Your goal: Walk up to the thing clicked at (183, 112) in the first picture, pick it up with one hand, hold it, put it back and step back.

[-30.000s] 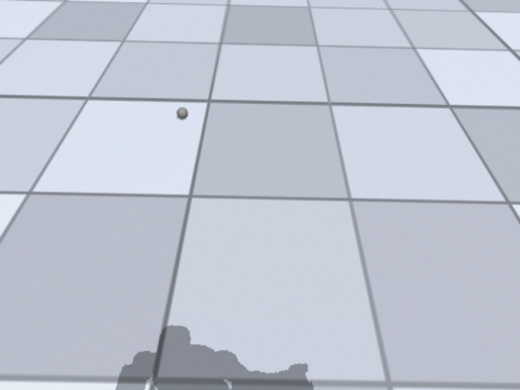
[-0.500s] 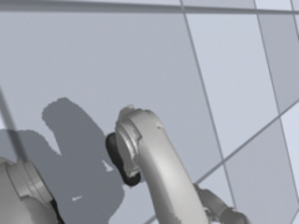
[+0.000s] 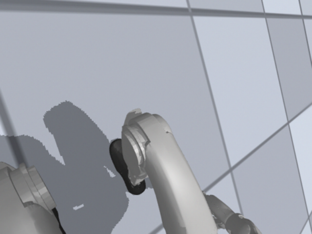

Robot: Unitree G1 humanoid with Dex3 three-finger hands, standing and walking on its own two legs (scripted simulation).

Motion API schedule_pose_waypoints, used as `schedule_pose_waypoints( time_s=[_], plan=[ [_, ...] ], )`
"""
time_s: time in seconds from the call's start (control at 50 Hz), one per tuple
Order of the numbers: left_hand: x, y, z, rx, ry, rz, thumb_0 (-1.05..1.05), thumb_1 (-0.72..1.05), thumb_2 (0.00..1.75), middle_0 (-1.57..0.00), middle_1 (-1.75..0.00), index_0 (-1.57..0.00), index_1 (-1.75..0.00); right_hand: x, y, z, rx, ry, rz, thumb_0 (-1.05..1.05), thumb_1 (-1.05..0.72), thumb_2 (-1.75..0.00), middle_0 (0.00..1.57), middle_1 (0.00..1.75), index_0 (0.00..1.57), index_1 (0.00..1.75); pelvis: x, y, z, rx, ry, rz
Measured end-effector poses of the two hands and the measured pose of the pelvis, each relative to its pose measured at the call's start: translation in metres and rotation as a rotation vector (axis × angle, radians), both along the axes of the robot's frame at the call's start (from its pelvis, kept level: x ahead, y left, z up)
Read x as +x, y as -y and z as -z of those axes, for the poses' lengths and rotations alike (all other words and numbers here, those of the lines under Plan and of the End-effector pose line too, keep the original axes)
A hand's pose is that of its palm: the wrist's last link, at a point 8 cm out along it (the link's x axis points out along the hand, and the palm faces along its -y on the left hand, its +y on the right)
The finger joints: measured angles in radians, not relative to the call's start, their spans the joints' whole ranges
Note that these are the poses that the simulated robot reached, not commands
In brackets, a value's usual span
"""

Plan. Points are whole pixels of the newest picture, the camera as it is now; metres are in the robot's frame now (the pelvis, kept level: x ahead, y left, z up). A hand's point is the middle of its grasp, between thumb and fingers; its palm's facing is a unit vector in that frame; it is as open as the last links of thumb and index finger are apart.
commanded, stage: close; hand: left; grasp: from above
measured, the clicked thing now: out of the picture +0.48 +0.33 -0.28
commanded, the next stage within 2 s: settle in 0.56 s
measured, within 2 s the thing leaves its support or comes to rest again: leaves its support in 1.02 s
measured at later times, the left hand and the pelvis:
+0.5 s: hand out of the picture +0.47 +0.33 -0.26, palm faces -0.44 -0.17 -0.88, open 9.2 cm; pelvis +0.00 +0.00 +0.00, yaw +0 degrees
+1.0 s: hand out of the picture +0.47 +0.34 -0.25, palm faces -0.42 -0.16 -0.89, open 9.1 cm; pelvis +0.00 +0.00 +0.00, yaw +0 degrees
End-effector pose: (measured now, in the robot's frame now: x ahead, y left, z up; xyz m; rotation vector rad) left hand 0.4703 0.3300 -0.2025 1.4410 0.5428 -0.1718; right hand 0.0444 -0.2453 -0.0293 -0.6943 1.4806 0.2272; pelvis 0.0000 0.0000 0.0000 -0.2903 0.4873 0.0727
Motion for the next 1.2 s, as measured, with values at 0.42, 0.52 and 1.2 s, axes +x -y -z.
schedule_pose_waypoints(
  time_s=[0.42,0.52,1.2],
  plan=[
    [0.006,-0.006,0.001,0.009,-0.021,-0.065,0.02,0.19,0.49,-0.6,-0.86,-0.58,-0.75,-0.013,0.003,-0.002,0.006,-0.046,0.032,0.0,-0.9,-0.9,0.2,0.3,0.2,0.3,0.002,0.002,-0.002,0.005,-0.015,0.003],
    [0.005,-0.006,0.001,0.002,-0.021,-0.056,0.03,0.21,0.47,-0.65,-0.84,-0.58,-0.72,-0.014,0.005,-0.002,-0.008,-0.042,0.029,0.0,-0.9,-0.9,0.2,0.3,0.2,0.3,0.0,0.002,-0.001,0.004,-0.007,0.004],
    [0.018,-0.023,-0.046,0.029,0.064,-0.044,0.04,0.17,0.39,-0.79,-0.71,-0.7,-0.62,0.009,0.011,-0.002,-0.007,0.011,0.061,0.0,-0.91,-0.9,0.2,0.3,0.21,0.3,0.005,-0.002,-0.006,0.001,-0.064,-0.005]
  ],
)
